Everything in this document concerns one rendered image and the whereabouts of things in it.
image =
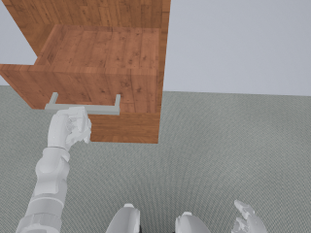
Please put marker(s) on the robot left thigh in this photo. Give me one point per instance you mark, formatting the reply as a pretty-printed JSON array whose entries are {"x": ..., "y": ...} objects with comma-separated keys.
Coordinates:
[{"x": 126, "y": 220}]

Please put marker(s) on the robot thigh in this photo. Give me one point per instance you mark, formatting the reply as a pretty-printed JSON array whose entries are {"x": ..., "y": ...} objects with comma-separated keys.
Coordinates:
[
  {"x": 126, "y": 220},
  {"x": 190, "y": 224}
]

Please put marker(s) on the cabinet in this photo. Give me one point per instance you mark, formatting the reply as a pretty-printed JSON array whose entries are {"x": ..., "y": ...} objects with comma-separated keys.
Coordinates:
[{"x": 36, "y": 19}]

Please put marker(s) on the left robot forearm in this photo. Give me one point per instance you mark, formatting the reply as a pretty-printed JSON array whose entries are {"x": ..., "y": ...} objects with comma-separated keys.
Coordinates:
[{"x": 45, "y": 207}]

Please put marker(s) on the drawer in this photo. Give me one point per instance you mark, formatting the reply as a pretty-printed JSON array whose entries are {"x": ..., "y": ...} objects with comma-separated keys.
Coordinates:
[{"x": 90, "y": 65}]

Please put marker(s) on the robot right thigh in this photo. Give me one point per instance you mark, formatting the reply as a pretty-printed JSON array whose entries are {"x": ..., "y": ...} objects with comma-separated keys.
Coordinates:
[{"x": 190, "y": 224}]

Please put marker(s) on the left robot hand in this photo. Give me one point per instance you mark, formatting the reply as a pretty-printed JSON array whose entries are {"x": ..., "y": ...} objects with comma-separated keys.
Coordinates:
[{"x": 73, "y": 120}]

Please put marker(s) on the right robot hand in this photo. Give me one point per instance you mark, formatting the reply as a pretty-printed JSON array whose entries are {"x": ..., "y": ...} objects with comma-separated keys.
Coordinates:
[{"x": 253, "y": 224}]

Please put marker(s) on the handle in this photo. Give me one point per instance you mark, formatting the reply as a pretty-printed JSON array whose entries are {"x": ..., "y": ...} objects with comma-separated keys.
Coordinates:
[{"x": 51, "y": 107}]

